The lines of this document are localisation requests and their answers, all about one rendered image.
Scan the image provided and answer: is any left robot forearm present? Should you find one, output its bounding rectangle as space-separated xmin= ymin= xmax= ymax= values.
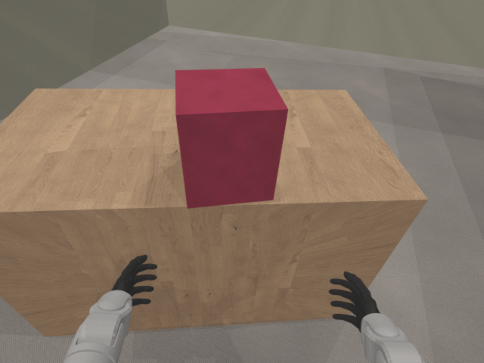
xmin=63 ymin=290 xmax=132 ymax=363

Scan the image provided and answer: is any right robot hand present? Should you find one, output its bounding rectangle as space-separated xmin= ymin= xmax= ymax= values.
xmin=329 ymin=271 xmax=380 ymax=333

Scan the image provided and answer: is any pedestal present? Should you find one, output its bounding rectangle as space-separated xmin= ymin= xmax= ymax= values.
xmin=0 ymin=88 xmax=428 ymax=337

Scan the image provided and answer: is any carton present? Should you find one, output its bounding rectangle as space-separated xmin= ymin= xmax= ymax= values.
xmin=175 ymin=68 xmax=288 ymax=209

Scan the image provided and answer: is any left robot hand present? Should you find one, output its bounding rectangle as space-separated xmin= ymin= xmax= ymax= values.
xmin=112 ymin=255 xmax=157 ymax=306

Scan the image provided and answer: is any right robot forearm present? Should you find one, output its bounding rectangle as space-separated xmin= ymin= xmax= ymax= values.
xmin=361 ymin=313 xmax=425 ymax=363

